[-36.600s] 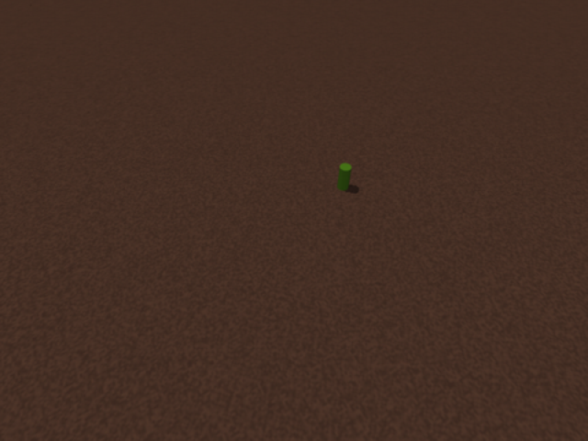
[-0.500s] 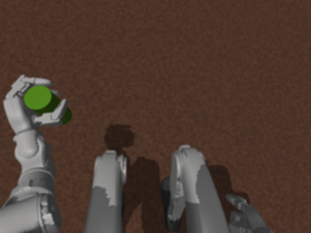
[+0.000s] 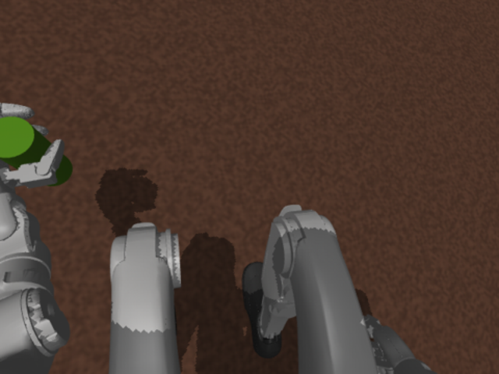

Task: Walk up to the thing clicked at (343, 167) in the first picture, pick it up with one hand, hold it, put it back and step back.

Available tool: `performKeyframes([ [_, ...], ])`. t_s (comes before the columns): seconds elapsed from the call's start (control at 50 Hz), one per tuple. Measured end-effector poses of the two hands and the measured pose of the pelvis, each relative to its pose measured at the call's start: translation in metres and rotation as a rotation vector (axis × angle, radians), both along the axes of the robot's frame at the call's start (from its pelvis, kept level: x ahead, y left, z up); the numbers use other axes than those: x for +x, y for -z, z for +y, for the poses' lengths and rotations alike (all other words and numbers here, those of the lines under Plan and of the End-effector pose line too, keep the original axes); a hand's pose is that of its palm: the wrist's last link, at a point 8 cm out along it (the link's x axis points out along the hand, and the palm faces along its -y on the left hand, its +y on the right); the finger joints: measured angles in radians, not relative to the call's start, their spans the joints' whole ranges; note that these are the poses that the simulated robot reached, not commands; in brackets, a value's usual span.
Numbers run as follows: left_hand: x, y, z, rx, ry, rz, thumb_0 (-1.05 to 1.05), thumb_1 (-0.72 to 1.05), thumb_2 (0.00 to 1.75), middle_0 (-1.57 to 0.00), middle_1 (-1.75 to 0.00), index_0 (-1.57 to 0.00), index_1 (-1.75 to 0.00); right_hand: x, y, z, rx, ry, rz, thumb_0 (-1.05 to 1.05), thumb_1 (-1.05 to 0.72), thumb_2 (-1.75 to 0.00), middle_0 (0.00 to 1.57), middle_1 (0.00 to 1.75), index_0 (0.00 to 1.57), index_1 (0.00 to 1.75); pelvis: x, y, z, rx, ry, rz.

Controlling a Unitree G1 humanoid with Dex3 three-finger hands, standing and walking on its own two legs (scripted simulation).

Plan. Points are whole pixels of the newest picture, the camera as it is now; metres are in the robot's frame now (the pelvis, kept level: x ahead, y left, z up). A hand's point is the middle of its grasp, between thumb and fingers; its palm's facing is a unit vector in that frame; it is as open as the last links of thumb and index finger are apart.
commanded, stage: crouch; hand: left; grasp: from the side
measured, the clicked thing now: (34, 155) +0.44 +0.28 -0.10
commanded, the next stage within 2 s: lower in 0.46 s
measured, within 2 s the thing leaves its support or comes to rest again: rests again in 1.86 s
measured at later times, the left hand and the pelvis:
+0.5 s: hand (38, 160) +0.45 +0.29 -0.13, palm faces +0.37 -0.93 -0.03, open 8.0 cm; pelvis +0.00 +0.01 -0.03, yaw -3 degrees
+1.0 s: hand (54, 173) +0.44 +0.29 -0.19, palm faces +0.38 -0.92 -0.02, open 8.0 cm; pelvis +0.00 +0.01 -0.05, yaw -5 degrees
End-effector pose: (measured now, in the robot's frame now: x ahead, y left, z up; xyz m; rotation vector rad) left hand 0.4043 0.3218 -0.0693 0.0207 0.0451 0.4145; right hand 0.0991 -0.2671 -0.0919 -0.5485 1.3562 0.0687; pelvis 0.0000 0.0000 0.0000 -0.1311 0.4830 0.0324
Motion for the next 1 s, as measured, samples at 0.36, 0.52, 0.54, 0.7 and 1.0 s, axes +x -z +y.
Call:
performKeyframes([
  [0.36,0.003,0.048,0.009,-0.004,0.039,0.001,-0.01,-0.19,1.11,-0.85,-1.07,-0.88,-1.07,0.002,0.005,-0.004,-0.073,-0.092,0.039,0.00,-0.91,-0.91,0.20,0.30,0.20,0.30,-0.001,0.026,0.005,-0.047,0.017,-0.053],
  [0.52,0.002,0.060,0.010,0.001,0.038,0.000,-0.01,-0.19,1.11,-0.85,-1.07,-0.88,-1.07,0.002,0.007,-0.002,-0.082,-0.123,0.060,0.00,-0.91,-0.91,0.20,0.30,0.20,0.30,0.000,0.030,0.007,-0.061,0.020,-0.069],
  [0.54,0.002,0.061,0.011,0.001,0.036,-0.001,-0.01,-0.19,1.11,-0.85,-1.07,-0.88,-1.07,0.002,0.007,-0.002,-0.082,-0.127,0.061,0.00,-0.91,-0.91,0.20,0.30,0.20,0.30,0.000,0.031,0.007,-0.063,0.020,-0.070],
  [0.7,0.001,0.074,0.008,-0.007,0.029,0.013,-0.01,-0.19,1.11,-0.85,-1.07,-0.88,-1.07,0.006,0.009,-0.001,-0.086,-0.158,0.059,0.00,-0.91,-0.91,0.20,0.30,0.20,0.30,-0.001,0.035,0.007,-0.071,0.027,-0.090],
  [1.0,0.000,0.122,0.007,-0.017,0.020,0.013,-0.01,-0.19,1.11,-0.85,-1.06,-0.88,-1.06,0.006,0.002,0.002,-0.158,-0.264,0.099,0.00,-0.91,-0.91,0.20,0.30,0.20,0.30,-0.005,0.048,0.010,-0.109,0.051,-0.160],
])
